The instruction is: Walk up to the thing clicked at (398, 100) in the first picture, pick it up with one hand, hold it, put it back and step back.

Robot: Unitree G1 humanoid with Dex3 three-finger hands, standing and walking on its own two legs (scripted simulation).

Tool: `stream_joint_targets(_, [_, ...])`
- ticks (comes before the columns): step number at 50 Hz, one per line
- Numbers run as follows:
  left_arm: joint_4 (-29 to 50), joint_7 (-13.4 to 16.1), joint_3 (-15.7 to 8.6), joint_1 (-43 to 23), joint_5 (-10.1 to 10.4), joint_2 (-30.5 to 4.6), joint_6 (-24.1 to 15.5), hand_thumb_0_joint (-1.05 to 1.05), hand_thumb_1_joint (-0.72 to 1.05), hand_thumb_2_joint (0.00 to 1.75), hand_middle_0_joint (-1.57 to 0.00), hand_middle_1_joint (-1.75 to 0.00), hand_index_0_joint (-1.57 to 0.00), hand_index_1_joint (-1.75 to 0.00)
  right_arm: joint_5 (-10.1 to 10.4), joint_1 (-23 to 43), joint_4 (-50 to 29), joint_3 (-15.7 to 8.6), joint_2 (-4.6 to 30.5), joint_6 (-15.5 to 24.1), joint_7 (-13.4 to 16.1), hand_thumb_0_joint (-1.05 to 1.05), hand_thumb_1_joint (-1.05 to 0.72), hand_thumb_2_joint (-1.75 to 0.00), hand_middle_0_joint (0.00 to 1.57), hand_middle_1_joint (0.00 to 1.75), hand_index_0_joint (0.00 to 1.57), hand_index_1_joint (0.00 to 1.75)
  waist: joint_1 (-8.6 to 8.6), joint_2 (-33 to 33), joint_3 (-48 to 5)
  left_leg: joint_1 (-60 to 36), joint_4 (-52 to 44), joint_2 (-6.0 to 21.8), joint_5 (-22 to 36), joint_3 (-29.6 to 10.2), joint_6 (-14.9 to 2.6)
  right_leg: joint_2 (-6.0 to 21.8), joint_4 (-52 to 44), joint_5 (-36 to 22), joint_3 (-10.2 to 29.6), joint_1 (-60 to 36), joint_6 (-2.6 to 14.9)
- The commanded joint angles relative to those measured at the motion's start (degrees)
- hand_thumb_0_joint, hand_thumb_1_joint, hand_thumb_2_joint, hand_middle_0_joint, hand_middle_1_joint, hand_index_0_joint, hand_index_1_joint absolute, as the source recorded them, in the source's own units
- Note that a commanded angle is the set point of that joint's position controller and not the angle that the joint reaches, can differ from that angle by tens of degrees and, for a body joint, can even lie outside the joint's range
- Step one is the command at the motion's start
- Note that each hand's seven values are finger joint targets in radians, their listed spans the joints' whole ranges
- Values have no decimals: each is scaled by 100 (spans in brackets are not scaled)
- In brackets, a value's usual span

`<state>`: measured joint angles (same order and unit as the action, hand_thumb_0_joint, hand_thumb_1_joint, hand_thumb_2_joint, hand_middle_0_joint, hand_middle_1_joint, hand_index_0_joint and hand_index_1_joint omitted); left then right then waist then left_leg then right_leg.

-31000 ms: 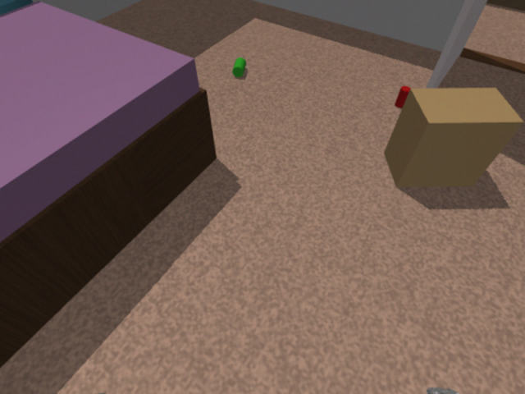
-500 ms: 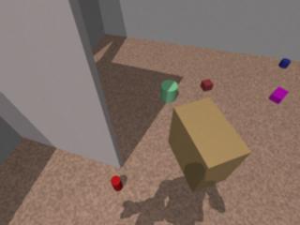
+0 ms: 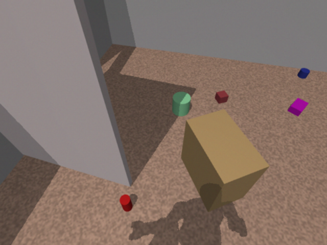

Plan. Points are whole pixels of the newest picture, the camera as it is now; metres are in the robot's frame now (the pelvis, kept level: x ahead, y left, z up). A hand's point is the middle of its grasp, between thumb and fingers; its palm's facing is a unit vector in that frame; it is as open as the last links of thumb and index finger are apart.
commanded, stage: stand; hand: left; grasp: from above
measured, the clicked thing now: (126, 203) +0.43 +0.22 -0.72
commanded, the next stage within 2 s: step back in 1.46 s
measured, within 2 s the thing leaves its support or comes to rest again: neither
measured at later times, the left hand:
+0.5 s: hand out of the picture +0.07 +0.23 -0.16, palm faces +0.01 -0.95 -0.32, open 7.4 cm
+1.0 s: hand out of the picture +0.09 +0.24 -0.16, palm faces +0.00 -0.94 -0.33, open 7.4 cm
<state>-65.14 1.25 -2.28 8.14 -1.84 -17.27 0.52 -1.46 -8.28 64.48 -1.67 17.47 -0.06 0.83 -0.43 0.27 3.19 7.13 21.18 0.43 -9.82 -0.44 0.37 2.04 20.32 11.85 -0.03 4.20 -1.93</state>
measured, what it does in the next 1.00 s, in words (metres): stands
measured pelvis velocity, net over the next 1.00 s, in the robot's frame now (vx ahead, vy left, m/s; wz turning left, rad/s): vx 0.01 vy -0.01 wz -0.01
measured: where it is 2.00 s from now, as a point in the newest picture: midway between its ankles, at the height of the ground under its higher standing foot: outside the picture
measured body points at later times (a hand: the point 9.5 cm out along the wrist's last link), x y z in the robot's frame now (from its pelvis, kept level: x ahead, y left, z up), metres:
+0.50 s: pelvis +0.01 -0.01 +0.00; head +0.01 -0.01 +0.45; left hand +0.07 +0.28 -0.14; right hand +0.07 -0.30 -0.14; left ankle +0.02 +0.12 -0.75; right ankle +0.00 -0.14 -0.75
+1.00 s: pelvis +0.01 -0.01 +0.00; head +0.02 -0.01 +0.45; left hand +0.09 +0.29 -0.13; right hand +0.08 -0.30 -0.14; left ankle +0.02 +0.12 -0.75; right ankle +0.00 -0.14 -0.75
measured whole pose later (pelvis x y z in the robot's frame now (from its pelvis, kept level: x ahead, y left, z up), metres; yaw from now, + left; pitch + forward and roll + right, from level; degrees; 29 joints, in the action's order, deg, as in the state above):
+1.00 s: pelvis +0.01 -0.01 +0.00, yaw +0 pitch -3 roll +0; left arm -65.9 0.2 -1.6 6.2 -1.0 -18.4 0.0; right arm -0.9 -6.4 65.8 -0.2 18.9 0.6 0.2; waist 0.0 0.3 3.0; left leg 6.6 18.9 1.1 -9.7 -0.3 1.1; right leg 1.4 18.7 12.0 0.1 4.1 -1.2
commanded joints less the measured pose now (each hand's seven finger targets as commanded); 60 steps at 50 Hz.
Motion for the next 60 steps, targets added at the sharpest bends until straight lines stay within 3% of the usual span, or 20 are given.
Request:
stream_joint_targets(1, [284,58,-167,-201,40,-1101,-146,0,90,90,-20,-30,-20,-30,15,257,-298,-192,1078,155,64,0,-90,-90,20,30,20,30,19,57,-62,127,-575,537,-162,-546,-150,415,-458,-116,369,277,240])
stream_joint_targets(7, [265,28,-154,-245,49,-1140,-160,0,90,90,-20,-30,-20,-30,24,273,-266,-172,1170,160,49,0,-90,-90,20,30,20,30,26,31,-116,109,-556,569,-137,-552,-168,434,-474,-140,394,269,259])
stream_joint_targets(14, [202,30,-137,-219,68,-1145,-166,0,90,90,-20,-30,-20,-30,37,319,-230,-130,1162,181,56,0,-90,-90,20,30,20,30,21,-29,-217,-74,-486,596,389,-508,-170,467,-437,-443,403,248,270])
stream_joint_targets(20, [213,16,-116,-254,78,-1161,-174,0,90,90,-20,-30,-20,-30,47,261,-186,-108,1188,169,41,0,-90,-90,20,30,20,30,55,-32,-168,7,-495,581,263,-493,-137,470,-523,-296,413,264,259])
stream_joint_targets(28, [255,13,-142,-371,104,-1236,-194,0,90,90,-20,-30,-20,-30,47,309,-182,-91,1255,188,53,0,-90,-90,20,30,20,30,62,33,-404,-99,-391,644,874,-427,-175,533,-457,-915,435,3,268])
stream_joint_targets(35, [214,4,-125,-359,104,-1216,-191,0,90,90,-20,-30,-20,-30,55,406,-184,-84,1259,184,49,0,-90,-90,20,30,20,30,48,-19,-383,-198,-402,653,936,-435,-155,512,-484,-847,387,105,255])
stream_joint_targets(47, [243,-27,-122,-420,111,-1262,-195,0,90,90,-20,-30,-20,-30,57,432,-174,-87,1303,194,17,0,-90,-90,20,30,20,30,66,-44,-278,-131,-525,661,556,-472,-126,492,-534,-480,396,209,274])
stream_joint_targets(51, [280,-23,-118,-413,114,-1275,-215,0,90,90,-20,-30,-20,-30,63,463,-183,-85,1326,200,22,0,-90,-90,20,30,20,30,52,10,-452,-217,-409,674,1058,-417,-143,530,-465,-1034,415,54,270])
stream_joint_targets(60, [264,-27,-109,-424,130,-1332,-212,0,90,90,-20,-30,-20,-30,66,394,-149,-74,1337,172,9,0,-90,-90,20,30,20,30,91,-26,-315,-105,-516,649,608,-425,-109,522,-551,-653,436,120,269])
